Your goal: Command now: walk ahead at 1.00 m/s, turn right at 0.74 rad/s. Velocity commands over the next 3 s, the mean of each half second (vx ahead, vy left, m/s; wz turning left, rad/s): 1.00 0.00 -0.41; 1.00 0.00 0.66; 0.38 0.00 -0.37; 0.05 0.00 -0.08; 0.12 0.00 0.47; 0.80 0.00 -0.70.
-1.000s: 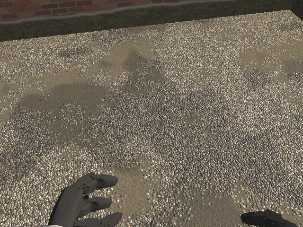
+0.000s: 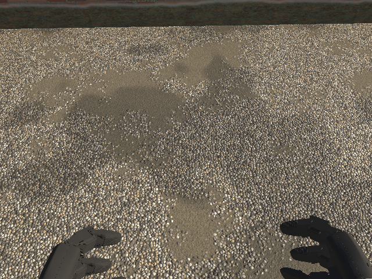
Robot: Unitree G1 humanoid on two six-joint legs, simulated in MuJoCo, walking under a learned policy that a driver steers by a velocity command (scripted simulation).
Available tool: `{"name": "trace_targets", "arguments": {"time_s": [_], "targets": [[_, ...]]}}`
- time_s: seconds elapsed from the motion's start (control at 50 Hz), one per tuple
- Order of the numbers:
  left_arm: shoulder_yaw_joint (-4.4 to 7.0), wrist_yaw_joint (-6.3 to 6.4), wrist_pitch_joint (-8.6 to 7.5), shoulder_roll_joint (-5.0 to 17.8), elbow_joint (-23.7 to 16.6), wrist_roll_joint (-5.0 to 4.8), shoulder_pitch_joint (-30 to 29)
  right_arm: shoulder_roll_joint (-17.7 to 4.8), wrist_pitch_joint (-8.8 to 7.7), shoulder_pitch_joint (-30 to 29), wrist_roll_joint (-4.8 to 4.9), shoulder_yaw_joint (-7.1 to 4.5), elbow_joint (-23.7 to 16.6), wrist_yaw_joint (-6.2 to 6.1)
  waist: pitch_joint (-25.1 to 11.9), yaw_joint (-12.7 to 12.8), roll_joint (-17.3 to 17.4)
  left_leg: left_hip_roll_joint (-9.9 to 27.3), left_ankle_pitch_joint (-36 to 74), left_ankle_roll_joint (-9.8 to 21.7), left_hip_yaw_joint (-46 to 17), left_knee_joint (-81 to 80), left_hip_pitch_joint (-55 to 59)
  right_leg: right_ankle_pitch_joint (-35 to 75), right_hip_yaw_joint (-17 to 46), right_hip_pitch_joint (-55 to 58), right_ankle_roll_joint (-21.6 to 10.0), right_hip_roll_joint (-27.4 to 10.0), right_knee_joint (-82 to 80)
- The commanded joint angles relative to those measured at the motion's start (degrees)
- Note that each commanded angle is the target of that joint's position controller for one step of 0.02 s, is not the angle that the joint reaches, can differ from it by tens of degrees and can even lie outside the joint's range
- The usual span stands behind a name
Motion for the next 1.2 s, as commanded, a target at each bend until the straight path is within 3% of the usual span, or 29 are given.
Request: {"name": "trace_targets", "arguments": {"time_s": [0.02,0.14,0.22,0.34,0.36,0.44,0.46,0.5,0.52,0.58,0.64,0.78,0.8,0.88,0.94,0.98,1.0,1.04,1.08,1.14,1.2], "targets": [[2.68,0.42,0.11,4.7,-6.7,-0.21,-5.3,-5.4,-0.77,-4.0,-0.04,-3.43,-3.8,-0.94,-6.9,-0.4,0.8,8.7,33.4,-3.7,-2.1,-2.3,6.6,18.4,-0.9,-2.0,-1.6,-0.5,2.0],[4.16,0.18,1.14,4.8,-8.2,-1.27,-5.2,-5.3,-1.33,-2.0,-0.56,-5.07,-1.2,-1.26,-9.2,-0.1,-1.7,8.1,23.1,-3.2,3.7,0.3,7.5,24.9,0.9,-2.9,-3.7,0.9,3.5],[3.36,0.81,1.89,1.7,-8.5,-0.50,-5.5,-4.0,-1.34,-0.9,-0.14,-4.55,-0.5,-1.32,-7.5,0.9,-1.9,8.7,13.1,-2.3,5.0,-1.3,6.1,19.1,1.7,-3.2,-3.6,1.9,1.5],[2.36,-0.02,0.45,0.1,-8.2,-0.39,-8.1,-3.6,-1.85,1.5,0.37,-3.51,-1.4,-1.63,-3.6,0.8,-3.8,8.7,1.1,-2.1,4.5,-3.9,4.4,10.7,5.5,-4.1,-3.5,2.5,-3.2],[2.43,-0.27,-0.02,0.2,-8.3,-0.63,-9.1,-4.0,-2.01,1.4,0.81,-3.51,-1.4,-1.89,-3.3,1.0,-3.6,9.0,0.9,-1.6,4.1,-4.8,3.8,10.3,5.9,-3.4,-3.1,2.3,-3.4],[1.56,-0.76,-1.59,-0.8,-8.2,0.38,-11.4,-3.5,-1.42,1.6,1.91,-2.51,-1.6,-2.49,-2.7,1.0,-3.3,10.2,1.0,-0.3,1.3,-8.0,2.0,9.7,5.8,0.2,-1.9,1.3,-4.1],[1.03,-0.72,-1.80,-1.4,-8.2,1.11,-11.8,-2.9,-1.03,1.6,1.79,-1.97,-1.9,-2.40,-2.7,1.0,-3.5,10.4,1.1,-0.3,0.2,-8.5,1.8,9.7,5.5,0.8,-1.9,1.0,-4.5],[0.46,-0.86,-2.19,-1.8,-8.3,1.58,-12.9,-3.0,-0.59,1.5,1.98,-1.69,-2.1,-2.29,-2.6,1.1,-3.1,10.3,2.0,-0.2,-1.7,-9.3,1.2,10.3,5.3,2.0,-1.7,0.2,-4.9],[0.19,-1.31,-2.66,-1.2,-8.8,1.52,-14.5,-2.6,-0.94,0.3,1.71,-1.19,-2.9,-1.92,-2.8,1.1,-4.2,10.3,2.5,-0.5,-3.5,-9.5,-0.6,9.6,6.3,3.5,-1.5,-0.4,-5.3],[-0.31,-1.58,-3.06,-0.8,-8.3,1.89,-14.4,-2.7,-1.19,0.1,2.28,-0.73,-2.5,-1.31,-4.2,1.7,-2.7,9.6,3.6,-0.3,-7.6,-9.3,-1.1,10.5,5.3,5.5,-1.6,-2.4,-6.2],[-0.69,-1.80,-3.46,0.1,-8.0,2.25,-14.4,-2.9,0.16,0.5,2.26,-0.60,-3.3,-1.32,-4.0,1.4,-3.2,8.6,5.0,-0.7,-10.5,-8.3,-2.8,14.2,3.4,7.7,-1.4,-3.4,-6.4],[0.16,-0.66,-3.48,1.6,-8.0,2.10,-15.3,-4.2,0.63,-0.3,2.67,-1.48,-5.7,-0.37,-6.8,0.1,-2.4,6.8,6.0,-0.6,-15.0,-6.1,-10.4,21.7,-2.1,14.4,-1.8,-5.9,-4.0],[0.50,-0.56,-3.73,1.9,-7.6,2.65,-15.0,-4.7,0.51,-1.0,2.96,-1.80,-6.2,-0.28,-8.4,0.4,-2.5,6.8,5.9,-0.4,-15.6,-5.7,-11.6,21.4,-3.0,16.2,-2.0,-6.2,-3.5],[1.95,0.42,-3.69,4.1,-5.9,2.67,-13.4,-5.4,1.38,-0.7,3.36,-2.52,-7.4,-0.48,-8.5,-0.4,-2.1,6.0,12.6,0.0,-17.0,-3.6,-15.0,26.2,-6.1,20.2,-3.1,-7.7,-2.5],[1.86,0.44,-3.93,3.1,-4.8,2.77,-12.5,-3.9,1.37,-1.8,3.09,-1.64,-8.2,-0.27,-9.2,-0.9,1.2,6.1,16.4,0.0,-18.2,-4.4,-14.0,24.4,-7.5,21.2,-2.8,-7.6,-3.4],[1.99,0.36,-4.57,3.3,-4.3,2.60,-12.6,-3.5,1.22,-3.3,3.76,-1.30,-8.6,0.22,-8.5,-0.9,2.1,6.2,17.1,-0.4,-19.3,-5.6,-13.4,21.5,-8.5,20.9,-2.2,-7.4,-4.2],[1.52,-0.04,-4.35,3.3,-5.0,3.11,-13.2,-2.9,1.26,-3.0,3.14,-1.03,-8.8,0.63,-6.8,-2.2,1.2,6.0,20.4,-1.0,-19.0,-4.6,-13.1,27.1,-8.2,19.3,-3.0,-8.1,-5.0],[1.17,-0.36,-3.79,2.9,-3.5,2.72,-10.2,-3.1,1.46,-1.6,2.52,-0.89,-7.3,0.77,-9.8,-2.3,2.8,6.1,26.5,-2.0,-19.2,-4.0,-8.1,29.1,-7.5,18.8,-4.4,-8.1,-5.3],[0.88,-0.51,-3.16,2.9,-1.9,1.59,-7.2,-3.1,1.75,-0.9,2.32,-0.84,-5.7,1.15,-9.9,-2.3,4.2,6.5,28.7,-2.4,-19.5,-5.1,-4.1,24.3,-6.7,16.2,-4.9,-7.7,-7.4],[1.34,-0.48,-1.85,4.4,0.9,-0.40,-3.5,-3.7,1.95,1.6,2.48,-1.39,-2.7,1.75,-5.8,-2.9,3.7,6.9,26.8,-2.0,-17.9,-7.8,-2.2,13.6,-4.3,12.7,-5.6,-6.1,-10.2],[2.95,-0.29,-0.09,6.5,2.3,-1.32,0.1,-6.2,2.55,5.4,2.99,-3.36,0.6,1.09,-2.3,-2.5,3.8,5.8,26.2,-0.9,-14.8,-8.8,-1.0,7.2,-3.7,8.6,-6.0,-3.5,-9.0]]}}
